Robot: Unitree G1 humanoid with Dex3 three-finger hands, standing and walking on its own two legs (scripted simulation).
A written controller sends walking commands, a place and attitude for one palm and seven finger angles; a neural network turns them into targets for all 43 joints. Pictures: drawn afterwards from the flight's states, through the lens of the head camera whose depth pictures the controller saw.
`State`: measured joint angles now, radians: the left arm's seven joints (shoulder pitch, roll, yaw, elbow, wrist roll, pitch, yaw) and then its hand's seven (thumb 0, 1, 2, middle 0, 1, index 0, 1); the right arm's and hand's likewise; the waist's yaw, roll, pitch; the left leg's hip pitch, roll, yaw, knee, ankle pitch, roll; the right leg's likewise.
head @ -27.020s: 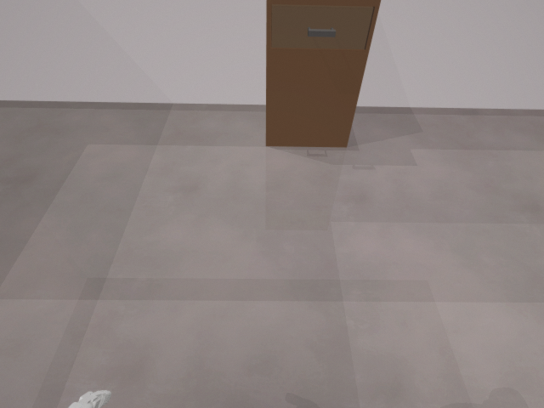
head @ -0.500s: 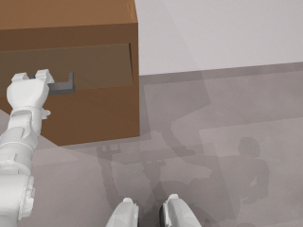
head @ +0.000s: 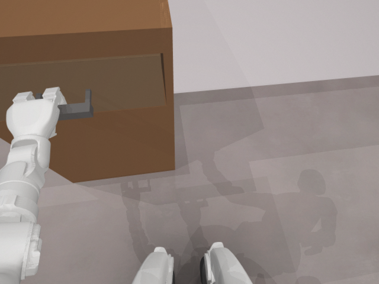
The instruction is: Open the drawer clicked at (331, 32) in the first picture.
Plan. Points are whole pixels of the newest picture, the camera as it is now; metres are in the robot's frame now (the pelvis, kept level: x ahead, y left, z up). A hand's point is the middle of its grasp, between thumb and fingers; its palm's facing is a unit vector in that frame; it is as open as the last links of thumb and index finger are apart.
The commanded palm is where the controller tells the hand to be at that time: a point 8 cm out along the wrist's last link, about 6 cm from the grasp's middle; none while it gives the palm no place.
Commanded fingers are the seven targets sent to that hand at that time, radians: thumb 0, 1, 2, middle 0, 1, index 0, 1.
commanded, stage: pull the drawer open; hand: left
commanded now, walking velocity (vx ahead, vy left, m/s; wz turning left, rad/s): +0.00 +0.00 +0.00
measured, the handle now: (63, 104) +0.49 +0.29 +0.00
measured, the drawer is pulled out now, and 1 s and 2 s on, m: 0.00 0.13 0.24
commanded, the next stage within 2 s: none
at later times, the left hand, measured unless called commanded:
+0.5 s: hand (45, 159) +0.37 +0.31 -0.03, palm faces -0.02 -0.05 -1.00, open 5.6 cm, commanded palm +0.33 +0.29 +0.03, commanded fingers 0.00 0.90 0.90 -0.40 -1.35 -0.40 -1.35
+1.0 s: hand (41, 189) +0.30 +0.30 -0.03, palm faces -0.05 -0.04 -1.00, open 5.6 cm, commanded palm +0.27 +0.29 +0.03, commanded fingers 0.00 0.90 0.90 -0.40 -1.35 -0.40 -1.35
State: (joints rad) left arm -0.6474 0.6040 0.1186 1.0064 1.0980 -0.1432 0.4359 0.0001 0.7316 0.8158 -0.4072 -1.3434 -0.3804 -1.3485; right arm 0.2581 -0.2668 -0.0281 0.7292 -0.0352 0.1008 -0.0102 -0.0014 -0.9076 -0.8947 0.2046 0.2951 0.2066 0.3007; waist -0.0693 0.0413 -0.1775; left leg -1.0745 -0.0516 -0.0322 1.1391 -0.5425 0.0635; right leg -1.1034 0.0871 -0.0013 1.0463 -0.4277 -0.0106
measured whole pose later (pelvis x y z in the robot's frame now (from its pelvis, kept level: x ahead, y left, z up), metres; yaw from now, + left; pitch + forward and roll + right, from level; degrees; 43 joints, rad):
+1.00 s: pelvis +0.01 +0.00 +0.02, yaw +0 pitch +20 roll -2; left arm -0.07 0.42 0.08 0.53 1.07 -0.03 0.50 -0.01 0.74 0.77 -0.41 -1.34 -0.38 -1.35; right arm 0.16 -0.23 -0.03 0.67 -0.03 0.10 -0.04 0.00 -0.91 -0.89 0.20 0.30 0.21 0.30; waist 0.00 0.03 -0.17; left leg -0.85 -0.05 -0.02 1.04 -0.53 0.06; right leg -0.89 0.08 0.02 0.97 -0.42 -0.02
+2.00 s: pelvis +0.02 -0.01 +0.01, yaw +1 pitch +19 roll -1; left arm 0.43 0.37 0.09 0.15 1.07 -0.04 0.57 0.00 0.73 0.77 -0.39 -1.34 -0.38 -1.35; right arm 0.11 -0.24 -0.03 0.61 -0.05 0.05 -0.02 0.01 -0.91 -0.90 0.20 0.30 0.21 0.30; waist 0.03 0.02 -0.18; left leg -0.83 -0.05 -0.02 1.08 -0.57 0.05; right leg -0.89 0.08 0.01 1.04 -0.48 -0.03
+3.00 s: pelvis +0.00 -0.01 -0.01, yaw +1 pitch +20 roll -1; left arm 0.66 0.42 0.14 -0.03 1.07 -0.18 0.60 -0.01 0.67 0.76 -0.37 -1.31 -0.34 -1.32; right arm 0.09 -0.23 -0.03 0.56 -0.08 0.07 0.00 0.01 -0.91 -0.90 0.20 0.30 0.21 0.30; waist 0.07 0.02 -0.19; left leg -0.95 -0.06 -0.01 1.21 -0.60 0.05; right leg -1.01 0.08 0.00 1.17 -0.51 -0.03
